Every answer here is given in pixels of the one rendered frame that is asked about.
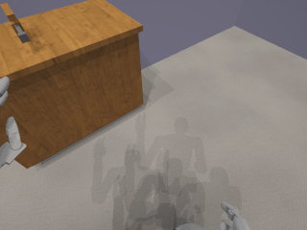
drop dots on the robot right hand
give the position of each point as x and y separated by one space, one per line
234 214

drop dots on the counter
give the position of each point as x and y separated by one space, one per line
79 72

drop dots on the tap lever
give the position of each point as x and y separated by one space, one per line
23 36

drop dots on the robot left hand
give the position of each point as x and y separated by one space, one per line
10 150

